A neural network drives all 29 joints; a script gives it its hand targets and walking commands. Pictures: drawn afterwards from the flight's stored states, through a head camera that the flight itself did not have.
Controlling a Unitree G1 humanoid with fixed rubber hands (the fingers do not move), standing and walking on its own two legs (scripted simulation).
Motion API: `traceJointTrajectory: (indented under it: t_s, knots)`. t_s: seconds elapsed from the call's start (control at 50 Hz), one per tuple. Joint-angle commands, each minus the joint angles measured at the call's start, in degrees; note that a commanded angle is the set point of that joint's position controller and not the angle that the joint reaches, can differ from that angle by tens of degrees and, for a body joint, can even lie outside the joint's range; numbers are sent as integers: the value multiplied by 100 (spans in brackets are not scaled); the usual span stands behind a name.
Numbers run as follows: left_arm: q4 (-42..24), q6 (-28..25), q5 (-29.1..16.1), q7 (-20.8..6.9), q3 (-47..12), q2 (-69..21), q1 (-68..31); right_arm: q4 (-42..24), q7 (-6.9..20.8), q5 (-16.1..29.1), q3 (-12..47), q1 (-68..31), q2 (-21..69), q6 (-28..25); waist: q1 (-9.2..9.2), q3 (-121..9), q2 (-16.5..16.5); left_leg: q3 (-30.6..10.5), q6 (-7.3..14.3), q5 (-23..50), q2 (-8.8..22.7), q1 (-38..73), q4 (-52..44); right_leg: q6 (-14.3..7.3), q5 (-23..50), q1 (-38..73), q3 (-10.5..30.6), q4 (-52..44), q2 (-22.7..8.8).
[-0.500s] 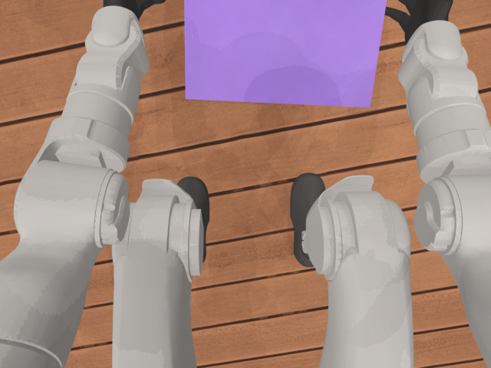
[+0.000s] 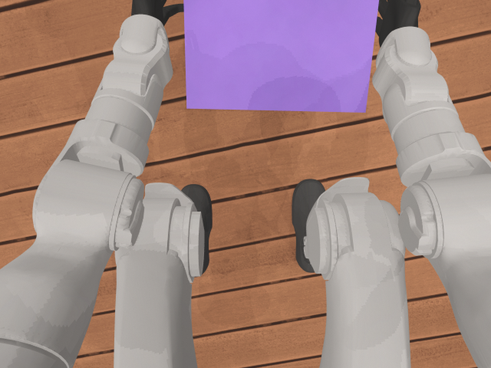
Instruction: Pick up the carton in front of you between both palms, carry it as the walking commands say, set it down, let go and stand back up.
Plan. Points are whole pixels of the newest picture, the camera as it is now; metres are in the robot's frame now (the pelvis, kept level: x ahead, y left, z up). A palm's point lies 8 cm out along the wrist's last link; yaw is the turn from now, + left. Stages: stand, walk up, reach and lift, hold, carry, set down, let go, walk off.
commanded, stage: reach and lift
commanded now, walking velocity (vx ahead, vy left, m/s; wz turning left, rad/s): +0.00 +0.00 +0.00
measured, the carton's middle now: (271, 41) +0.51 -0.04 -0.25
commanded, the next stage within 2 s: none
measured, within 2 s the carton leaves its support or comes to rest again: leaves its support in 0.28 s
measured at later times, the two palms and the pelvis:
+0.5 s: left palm out of the picture +0.52 +0.11 -0.10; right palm (429, 10) +0.50 -0.19 -0.10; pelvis +0.00 +0.00 +0.00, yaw -1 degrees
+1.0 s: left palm out of the picture +0.49 +0.12 +0.08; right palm out of the picture +0.46 -0.18 +0.08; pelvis +0.02 +0.00 +0.14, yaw -1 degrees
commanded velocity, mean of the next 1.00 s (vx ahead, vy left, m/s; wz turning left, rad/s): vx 0.00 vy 0.00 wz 0.00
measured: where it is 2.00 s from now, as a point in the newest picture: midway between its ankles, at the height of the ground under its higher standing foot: (252, 243)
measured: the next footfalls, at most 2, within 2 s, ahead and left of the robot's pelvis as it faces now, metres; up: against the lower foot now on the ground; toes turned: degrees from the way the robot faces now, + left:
none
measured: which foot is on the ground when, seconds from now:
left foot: down 0.00-1.00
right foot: down 0.00-1.00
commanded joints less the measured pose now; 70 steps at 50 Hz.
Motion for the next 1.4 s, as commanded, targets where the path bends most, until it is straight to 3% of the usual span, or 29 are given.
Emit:
traceJointTrajectory:
  t_s: [0.0,0.04,0.1,0.2,0.34,0.42,0.48,0.54,0.6,0.76,1.0,1.14,1.38]
  knots:
    - [-433,-154,124,55,21,-412,-1215,-441,42,-59,78,-1457,142,-143,-154,-6232,23,394,64,1099,-111,3162,-911,10,1283,3302,-335,-1070,106]
    - [-503,-179,101,-110,-360,-1517,-1749,-473,221,15,513,-2009,1247,-157,-137,-6185,41,390,116,1178,-198,3051,-911,-37,1356,3271,-344,-1054,193]
    - [-520,-75,287,-566,-733,-3528,-2654,-553,683,-97,929,-3011,3258,-47,-161,-6079,118,404,155,1153,-351,2901,-827,-76,1337,3109,-396,-954,345]
    - [-813,191,552,-1027,-599,-5024,-3043,-1083,1176,-256,986,-3597,4669,263,-227,-6331,170,585,175,1192,-559,2900,-670,-63,1386,3139,-540,-813,480]
    - [-2425,508,91,-1069,-1376,-6365,-3259,-2633,1224,150,1652,-3533,5878,640,-350,-9135,152,741,112,2296,-682,4191,-562,-25,2650,4762,-759,-667,633]
    - [-3168,874,289,-1098,-1552,-6856,-2881,-3475,1284,-45,1790,-3156,6367,1037,-311,-9814,-21,818,122,2085,-790,4476,-850,16,2457,5107,-865,-962,730]
    - [-3069,1196,644,-1193,-1316,-7090,-2444,-3389,1432,-396,1611,-2720,6720,1391,-218,-9075,-76,821,150,1331,-803,4118,-1260,4,1637,4580,-881,-1361,765]
    - [-2441,1443,1161,-1295,-743,-7181,-2029,-2690,1560,-841,1209,-2303,7028,1670,-45,-7736,-57,785,178,435,-752,3549,-1750,-34,651,3922,-822,-1813,762]
    - [-2006,1580,1581,-1408,-196,-7213,-1881,-2185,1671,-1295,707,-2154,7071,1804,6,-7166,-29,715,207,114,-743,3365,-2153,-68,254,3745,-760,-2203,772]
    - [-1763,1626,1954,-1549,161,-7491,-1632,-2030,1721,-1827,269,-1852,7195,1826,-111,-7491,32,681,187,250,-812,3917,-2939,-89,441,4451,-691,-2988,806]
    - [-2571,1753,1483,-1625,-931,-8006,-653,-2887,1762,-1382,1417,-939,7826,1962,-5,-8318,-115,577,87,1118,-800,5484,-3828,6,1322,6055,-607,-3812,849]
    - [-2698,1747,1348,-1622,-1280,-8140,138,-2990,1685,-1294,1717,-165,7962,1940,13,-7767,-99,421,67,1281,-775,6167,-4487,5,1494,6827,-472,-4452,850]
    - [-2576,1556,1602,-1628,-1179,-8118,1488,-2824,1662,-1566,1585,1162,8040,1741,87,-6514,-82,63,166,1530,-652,7565,-5910,-71,1713,8208,-113,-5859,742]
